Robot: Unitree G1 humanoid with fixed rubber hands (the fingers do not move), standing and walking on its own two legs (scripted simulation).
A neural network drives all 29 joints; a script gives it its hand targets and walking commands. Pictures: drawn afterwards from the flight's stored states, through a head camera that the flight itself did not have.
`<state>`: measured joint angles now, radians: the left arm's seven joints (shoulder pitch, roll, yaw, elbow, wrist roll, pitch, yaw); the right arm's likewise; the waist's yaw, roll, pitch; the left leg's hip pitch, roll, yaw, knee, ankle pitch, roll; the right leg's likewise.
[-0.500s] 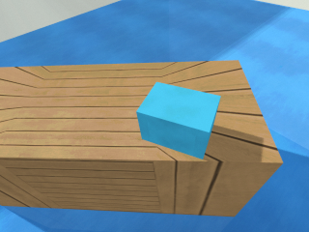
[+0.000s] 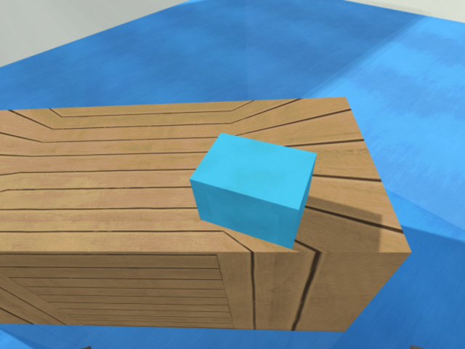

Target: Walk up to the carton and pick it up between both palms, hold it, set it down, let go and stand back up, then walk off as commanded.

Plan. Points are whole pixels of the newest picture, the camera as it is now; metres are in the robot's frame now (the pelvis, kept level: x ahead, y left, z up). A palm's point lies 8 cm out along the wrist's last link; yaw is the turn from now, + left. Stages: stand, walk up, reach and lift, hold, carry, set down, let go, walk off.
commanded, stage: walk up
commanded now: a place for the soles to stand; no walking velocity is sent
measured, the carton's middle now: (254, 188) +0.48 -0.03 -0.04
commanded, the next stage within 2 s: none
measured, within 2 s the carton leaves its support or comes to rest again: neither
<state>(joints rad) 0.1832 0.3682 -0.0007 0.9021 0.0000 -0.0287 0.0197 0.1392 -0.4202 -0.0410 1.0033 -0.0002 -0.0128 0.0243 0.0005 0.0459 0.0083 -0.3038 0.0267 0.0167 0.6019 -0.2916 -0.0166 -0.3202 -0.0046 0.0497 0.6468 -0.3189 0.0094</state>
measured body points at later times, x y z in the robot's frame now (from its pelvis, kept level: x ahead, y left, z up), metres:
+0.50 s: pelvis +0.02 +0.00 +0.00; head +0.03 -0.02 +0.45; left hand +0.11 +0.32 -0.10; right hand +0.10 -0.32 -0.13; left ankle +0.02 +0.14 -0.73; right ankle +0.02 -0.12 -0.73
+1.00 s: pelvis +0.07 -0.01 +0.00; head +0.09 -0.02 +0.45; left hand +0.16 +0.29 -0.12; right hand +0.15 -0.34 -0.12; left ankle +0.09 +0.13 -0.73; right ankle +0.07 -0.13 -0.72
